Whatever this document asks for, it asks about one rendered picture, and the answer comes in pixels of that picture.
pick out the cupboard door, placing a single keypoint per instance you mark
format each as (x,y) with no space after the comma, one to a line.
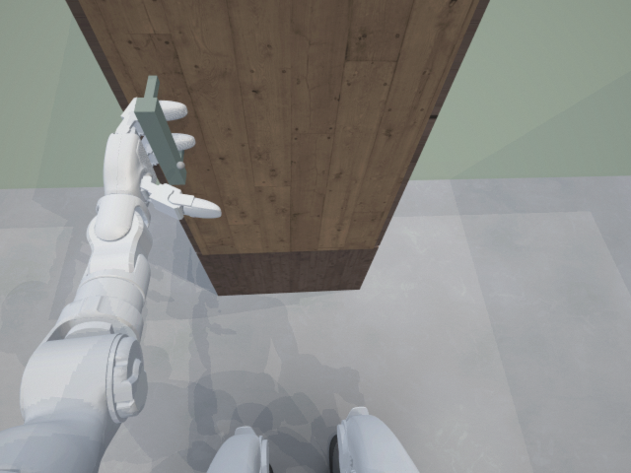
(305,113)

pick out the left robot forearm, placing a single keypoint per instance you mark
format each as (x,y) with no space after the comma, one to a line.
(114,287)

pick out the left robot upper arm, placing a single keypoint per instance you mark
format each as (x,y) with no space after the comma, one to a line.
(77,393)

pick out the right robot thigh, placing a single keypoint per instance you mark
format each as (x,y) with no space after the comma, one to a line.
(367,445)

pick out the robot left hand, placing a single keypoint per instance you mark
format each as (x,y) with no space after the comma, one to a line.
(128,159)

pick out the handle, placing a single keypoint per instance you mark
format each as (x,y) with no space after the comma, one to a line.
(157,131)

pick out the robot left shin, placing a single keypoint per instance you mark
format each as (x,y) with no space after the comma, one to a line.
(244,430)

